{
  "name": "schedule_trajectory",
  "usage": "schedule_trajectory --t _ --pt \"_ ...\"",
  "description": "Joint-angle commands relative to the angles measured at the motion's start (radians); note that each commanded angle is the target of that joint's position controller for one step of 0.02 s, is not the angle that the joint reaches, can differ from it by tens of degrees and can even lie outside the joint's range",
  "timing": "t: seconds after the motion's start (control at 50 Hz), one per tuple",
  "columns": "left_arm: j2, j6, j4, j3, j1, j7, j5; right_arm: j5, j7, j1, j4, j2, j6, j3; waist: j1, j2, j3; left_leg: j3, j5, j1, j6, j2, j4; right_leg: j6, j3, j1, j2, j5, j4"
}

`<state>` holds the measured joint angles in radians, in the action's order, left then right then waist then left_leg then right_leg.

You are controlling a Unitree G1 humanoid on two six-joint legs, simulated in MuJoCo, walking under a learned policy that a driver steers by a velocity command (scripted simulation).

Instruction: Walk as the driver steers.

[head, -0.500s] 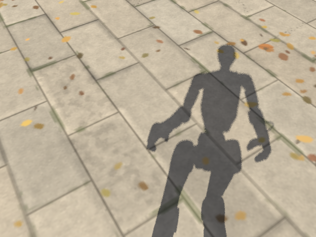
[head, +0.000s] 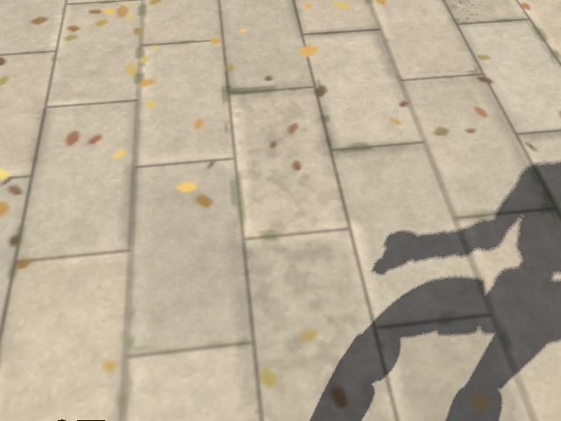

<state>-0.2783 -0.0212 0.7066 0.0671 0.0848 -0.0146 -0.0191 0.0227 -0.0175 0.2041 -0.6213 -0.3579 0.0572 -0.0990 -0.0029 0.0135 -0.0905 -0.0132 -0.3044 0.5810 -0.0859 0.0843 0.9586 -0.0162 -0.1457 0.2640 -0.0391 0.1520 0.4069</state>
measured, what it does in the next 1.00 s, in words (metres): walks ahead, turning left: left foot, then right foot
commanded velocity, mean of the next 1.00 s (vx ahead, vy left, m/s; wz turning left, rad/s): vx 0.19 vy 0.00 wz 0.52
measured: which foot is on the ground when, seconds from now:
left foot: up 0.00-0.10, down 0.12-0.56, up 0.58-0.88, down 0.90-1.00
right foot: down 0.00-0.14, up 0.16-0.52, down 0.54-0.88, up 0.90-1.00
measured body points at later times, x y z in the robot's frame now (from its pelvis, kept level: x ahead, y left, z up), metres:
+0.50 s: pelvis +0.08 +0.02 +0.00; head +0.11 +0.05 +0.44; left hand +0.11 +0.35 -0.10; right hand +0.38 -0.16 -0.07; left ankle +0.08 +0.13 -0.74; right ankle +0.19 -0.09 -0.72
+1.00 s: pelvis +0.14 +0.05 +0.00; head +0.15 +0.07 +0.45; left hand +0.11 +0.34 -0.11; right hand +0.37 -0.14 -0.10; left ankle +0.01 +0.12 -0.74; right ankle +0.21 -0.06 -0.68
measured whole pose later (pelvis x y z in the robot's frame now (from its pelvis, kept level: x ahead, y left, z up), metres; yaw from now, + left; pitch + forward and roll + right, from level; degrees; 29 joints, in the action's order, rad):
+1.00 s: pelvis +0.14 +0.05 +0.00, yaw +27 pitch +3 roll +1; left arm -0.29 -0.03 0.69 0.05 0.31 0.01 0.05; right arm 0.00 -0.01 0.29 -0.68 -0.27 -0.08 -0.05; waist 0.01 -0.03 0.03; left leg -0.03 -0.33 0.12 0.01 0.00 0.39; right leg 0.00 0.07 0.55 0.00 0.33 0.99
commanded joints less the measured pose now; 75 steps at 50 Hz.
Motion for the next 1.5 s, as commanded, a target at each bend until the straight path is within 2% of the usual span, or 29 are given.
schedule_trajectory --t 0.02,0.12,0.14,0.16,0.18,0.22,0.38,0.54,0.58,0.62,0.66,0.7,0.76,0.86,0.9,0.92,0.94,1.0,1.2,1.26,1.3,1.32,1.34,1.36,1.38,1.4,1.42,1.46,1.5 --pt "-0.156 -0.016 -0.074 0.045 -0.096 0.001 0.020 0.001 0.032 0.054 0.057 -0.021 0.006 0.004 0.027 -0.124 0.188 -0.011 0.097 -0.169 0.035 0.014 -0.143 -0.186 0.097 -0.075 -0.271 -0.305 -0.108" --pt "-0.160 -0.014 -0.028 0.056 -0.018 0.024 0.055 -0.008 0.040 0.046 0.082 -0.100 0.025 -0.034 0.050 -0.040 0.179 -0.035 0.201 -0.379 0.143 -0.051 -0.423 -0.051 -0.005 -0.051 -0.241 -0.115 0.131" --pt "-0.127 -0.009 -0.023 0.048 0.032 0.030 0.031 -0.010 0.018 0.120 0.080 -0.216 0.021 -0.071 0.062 0.189 0.186 0.195 0.562 -0.554 0.225 0.079 -0.530 0.035 -0.084 0.134 -0.137 0.114 0.409" --pt "-0.095 -0.007 -0.092 0.030 0.015 0.025 -0.004 -0.037 0.011 0.089 0.117 -0.323 0.005 -0.081 0.025 0.399 0.228 0.615 0.609 -0.665 0.443 0.294 -0.576 0.104 0.004 0.447 0.026 0.540 0.680" --pt "-0.155 -0.003 -0.091 0.044 -0.075 0.016 -0.007 -0.042 0.024 0.090 0.131 -0.248 -0.023 -0.065 0.100 0.206 0.275 0.573 0.524 -0.639 0.452 0.268 -0.605 0.090 0.184 0.475 0.027 0.512 0.797" --pt "-0.158 -0.002 -0.078 0.048 -0.058 0.000 0.014 -0.014 0.018 0.026 0.117 -0.202 -0.045 -0.049 0.037 0.090 0.213 0.439 0.364 -0.557 0.350 0.169 -0.608 0.054 0.227 0.474 0.003 0.343 0.746" --pt "-0.115 -0.002 -0.044 0.030 -0.026 0.006 0.018 -0.007 -0.019 -0.074 0.157 -0.176 -0.012 -0.038 0.001 0.110 0.231 0.441 0.312 -0.400 0.298 0.052 -0.568 0.102 0.258 0.267 0.101 0.155 0.401" --pt "-0.167 -0.018 -0.025 0.058 0.059 0.022 0.024 0.009 -0.008 -0.116 0.168 -0.140 0.002 -0.033 -0.031 0.154 0.206 0.570 0.144 -0.277 0.212 -0.047 -0.472 0.041 0.281 -0.062 0.063 -0.004 -0.039" --pt "-0.261 0.000 -0.039 0.072 0.030 0.009 -0.022 0.009 -0.004 -0.032 0.182 -0.083 -0.004 -0.017 0.046 -0.289 0.177 0.238 -0.312 0.011 0.105 -0.256 -0.078 -0.176 0.681 -0.155 -0.294 -0.050 -0.159" --pt "-0.157 -0.006 -0.076 0.043 -0.035 0.002 -0.017 -0.015 -0.004 -0.009 0.131 -0.189 -0.016 -0.048 0.046 -0.168 0.135 0.219 -0.222 -0.001 0.050 -0.153 0.177 -0.225 0.617 -0.064 -0.288 -0.066 -0.126" --pt "-0.131 0.001 -0.072 0.027 -0.038 -0.002 0.012 -0.026 -0.013 0.000 0.095 -0.116 -0.010 -0.027 0.030 -0.105 0.116 0.216 -0.162 -0.008 0.019 -0.170 0.259 -0.191 0.512 -0.068 -0.196 -0.077 -0.103" --pt "-0.129 0.002 -0.030 0.016 0.068 0.004 0.027 -0.030 0.001 0.019 0.088 -0.031 -0.023 0.013 0.007 -0.138 0.161 0.137 -0.112 -0.013 0.012 -0.151 0.155 -0.173 0.494 -0.120 -0.138 0.295 -0.173" --pt "-0.183 0.014 -0.033 0.027 0.126 0.001 0.042 -0.021 0.017 -0.089 0.116 -0.038 -0.063 0.023 -0.036 -0.220 0.095 0.029 -0.147 -0.084 0.015 -0.117 -0.109 -0.175 0.545 -0.079 -0.125 0.421 -0.233" --pt "-0.182 0.015 -0.062 0.031 0.124 -0.009 0.057 0.003 0.015 0.032 0.033 -0.031 -0.136 0.017 0.055 -0.160 0.062 0.010 0.113 -0.515 0.091 -0.128 -0.693 -0.139 0.542 0.118 -0.051 0.344 -0.163" --pt "-0.035 -0.012 -0.112 -0.008 0.059 0.005 0.059 -0.002 -0.006 0.260 -0.029 -0.089 -0.137 -0.003 0.150 0.026 0.176 0.218 0.002 -0.943 0.144 0.139 -0.683 -0.023 0.382 0.481 0.069 0.349 0.239" --pt "-0.024 -0.041 -0.170 -0.013 0.056 0.015 0.078 -0.028 -0.003 0.228 -0.017 -0.168 -0.132 -0.023 0.122 0.172 0.139 0.478 -0.253 -0.892 0.249 0.337 -0.709 -0.001 0.284 0.699 0.063 0.326 0.415" --pt "-0.064 -0.053 -0.187 -0.011 0.032 0.018 0.091 -0.039 -0.002 0.173 -0.011 -0.143 -0.142 -0.022 0.110 0.175 0.102 0.561 -0.400 -0.822 0.298 0.380 -0.751 0.006 0.282 0.775 -0.031 0.282 0.574" --pt "-0.100 -0.032 -0.149 0.007 0.079 0.033 0.062 -0.029 0.000 0.120 -0.013 -0.037 -0.159 0.013 0.072 0.131 0.030 0.322 -0.209 -0.768 0.226 0.262 -0.777 0.021 0.270 0.829 -0.063 0.133 0.765" --pt "-0.027 -0.024 -0.204 -0.035 -0.123 0.097 0.063 -0.034 0.005 0.179 -0.119 -0.075 -0.159 0.014 0.087 0.032 -0.139 -0.189 0.275 -0.565 0.167 0.161 -0.900 -0.034 0.069 0.568 -0.066 -0.175 0.475" --pt "-0.076 -0.027 -0.213 -0.014 -0.083 0.101 0.064 -0.029 0.000 0.184 -0.135 -0.165 -0.134 -0.003 0.005 0.116 -0.044 -0.235 1.187 -0.676 0.159 0.185 -0.690 -0.112 -0.046 0.348 0.067 -0.046 0.396" --pt "-0.197 -0.014 -0.138 0.046 0.250 0.092 0.053 -0.013 -0.005 0.172 -0.128 -0.200 -0.121 -0.009 -0.174 0.137 0.159 -0.214 1.405 -0.597 0.146 0.193 -0.265 -0.176 -0.016 -0.108 0.146 -0.068 0.290" --pt "-0.245 0.004 -0.091 0.073 0.370 0.067 0.045 -0.004 -0.004 0.189 -0.119 -0.160 -0.140 0.005 -0.221 0.044 0.208 -0.193 0.993 -0.352 0.102 0.126 0.002 -0.190 0.120 -0.437 0.102 -0.208 0.190" --pt "-0.348 0.002 -0.121 0.076 0.306 0.048 0.025 -0.040 0.016 0.346 -0.078 0.019 -0.166 0.060 -0.040 -0.333 0.386 -0.124 -0.257 0.079 0.033 -0.092 0.550 -0.388 0.665 -0.859 -0.244 -0.409 0.216" --pt "-0.274 -0.004 -0.159 0.058 0.334 0.050 0.010 -0.015 0.022 0.293 -0.085 -0.102 -0.200 0.049 -0.138 -0.135 0.701 0.152 -0.259 0.034 0.049 -0.106 0.655 -0.445 0.932 -0.823 -0.343 -0.209 0.045" --pt "-0.233 -0.016 -0.123 0.044 0.323 0.057 0.007 0.032 0.016 0.126 -0.048 -0.133 -0.201 0.033 -0.149 -0.053 0.541 0.154 -0.191 0.037 0.066 -0.061 0.599 -0.364 0.797 -0.656 -0.290 -0.222 -0.019" --pt "-0.233 -0.032 -0.098 0.042 0.254 0.060 0.026 0.033 0.002 0.088 -0.010 -0.090 -0.197 0.047 -0.072 -0.001 0.303 0.114 -0.144 0.066 0.064 -0.019 0.480 -0.322 0.672 -0.427 -0.254 -0.299 -0.050" --pt "-0.178 -0.045 -0.104 0.026 0.177 0.055 0.027 0.012 -0.011 0.080 -0.033 -0.085 -0.183 0.046 -0.038 0.021 0.223 0.104 -0.118 0.045 0.064 0.029 0.417 -0.297 0.563 -0.277 -0.222 -0.388 -0.044" --pt "-0.152 -0.056 -0.115 0.016 0.109 0.054 0.001 0.002 -0.011 0.151 -0.066 -0.099 -0.142 0.035 0.027 -0.012 0.157 0.099 -0.092 -0.100 0.065 0.051 0.365 -0.289 0.429 -0.037 -0.178 -0.540 -0.093" --pt "-0.143 -0.072 -0.088 0.012 0.089 0.054 0.011 -0.015 -0.015 0.177 -0.084 -0.059 -0.116 0.041 0.053 -0.019 0.147 0.079 -0.058 -0.138 0.040 0.051 0.256 -0.291 0.347 0.046 -0.163 -0.619 -0.140"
